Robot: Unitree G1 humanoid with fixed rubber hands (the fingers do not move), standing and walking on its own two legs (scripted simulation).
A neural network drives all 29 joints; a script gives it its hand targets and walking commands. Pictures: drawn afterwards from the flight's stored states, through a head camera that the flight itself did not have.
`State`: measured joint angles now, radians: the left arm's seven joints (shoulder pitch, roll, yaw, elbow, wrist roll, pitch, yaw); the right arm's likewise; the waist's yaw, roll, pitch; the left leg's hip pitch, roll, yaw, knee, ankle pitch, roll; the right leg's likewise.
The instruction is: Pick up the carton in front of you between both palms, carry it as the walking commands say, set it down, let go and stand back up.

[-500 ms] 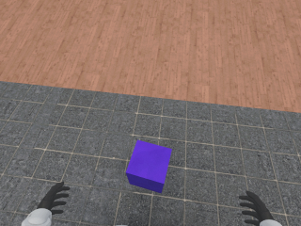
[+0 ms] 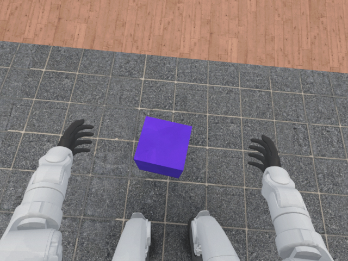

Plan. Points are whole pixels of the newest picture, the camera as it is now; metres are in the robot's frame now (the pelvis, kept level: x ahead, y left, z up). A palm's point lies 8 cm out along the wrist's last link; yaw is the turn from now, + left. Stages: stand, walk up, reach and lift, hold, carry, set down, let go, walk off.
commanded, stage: reach and lift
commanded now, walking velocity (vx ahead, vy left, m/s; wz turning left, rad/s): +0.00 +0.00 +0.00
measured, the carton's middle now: (163, 149) +0.50 +0.00 -0.57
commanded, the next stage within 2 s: none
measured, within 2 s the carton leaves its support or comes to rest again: neither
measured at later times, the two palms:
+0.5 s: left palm (101, 97) +0.55 +0.19 -0.14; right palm (230, 125) +0.45 -0.19 -0.15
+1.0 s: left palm (120, 126) +0.54 +0.17 -0.36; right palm (216, 147) +0.45 -0.20 -0.37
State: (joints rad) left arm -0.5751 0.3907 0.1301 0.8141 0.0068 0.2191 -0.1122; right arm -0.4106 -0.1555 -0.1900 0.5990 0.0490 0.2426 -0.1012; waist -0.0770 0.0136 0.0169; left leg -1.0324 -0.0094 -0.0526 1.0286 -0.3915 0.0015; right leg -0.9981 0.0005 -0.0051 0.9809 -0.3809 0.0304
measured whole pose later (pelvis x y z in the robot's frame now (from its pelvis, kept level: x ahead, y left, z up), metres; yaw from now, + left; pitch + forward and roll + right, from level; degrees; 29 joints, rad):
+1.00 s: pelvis -0.05 +0.00 -0.19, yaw -4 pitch +48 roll -5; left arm -1.55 0.51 0.13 1.18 0.01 0.14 -0.07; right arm -1.24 -0.07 -0.44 0.76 0.00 0.15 -0.18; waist -0.08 0.01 0.17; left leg -2.05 -0.05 -0.09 1.73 -0.51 -0.02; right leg -2.01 0.05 0.01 1.67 -0.51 0.07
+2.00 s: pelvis -0.07 +0.00 -0.32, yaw -5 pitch +35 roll -5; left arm -1.75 0.48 -0.06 1.31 -0.06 0.17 -0.02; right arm -1.55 -0.09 -0.46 1.05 -0.01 0.13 -0.20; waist -0.05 -0.05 0.45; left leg -2.24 -0.02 -0.07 2.22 -0.60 0.00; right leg -2.20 0.09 0.02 2.16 -0.58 0.10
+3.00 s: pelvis -0.06 -0.01 -0.18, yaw +1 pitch +42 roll -2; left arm -1.10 0.08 0.33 0.73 0.22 0.41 -0.01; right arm -0.94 0.10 -0.53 0.52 -0.17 0.41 -0.11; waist -0.02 -0.03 -0.12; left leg -1.93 -0.11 -0.11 1.66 -0.47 -0.06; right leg -1.89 0.12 0.10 1.65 -0.50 0.09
